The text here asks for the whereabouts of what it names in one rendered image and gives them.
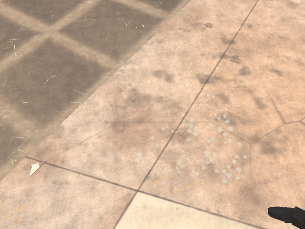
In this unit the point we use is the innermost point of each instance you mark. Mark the robot right hand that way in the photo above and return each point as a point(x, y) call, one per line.
point(295, 216)

